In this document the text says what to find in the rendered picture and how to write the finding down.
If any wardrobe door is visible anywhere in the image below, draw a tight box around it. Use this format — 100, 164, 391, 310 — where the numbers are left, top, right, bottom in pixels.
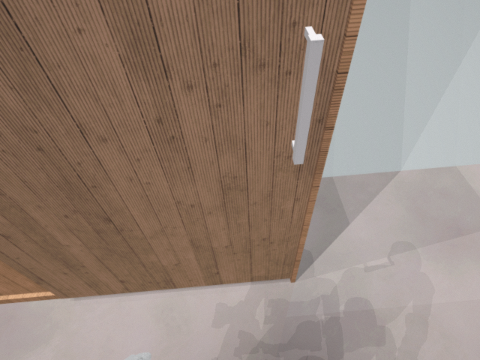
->
0, 260, 49, 296
0, 0, 352, 299

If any handle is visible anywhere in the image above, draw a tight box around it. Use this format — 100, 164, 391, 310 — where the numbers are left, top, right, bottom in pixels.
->
292, 26, 324, 165

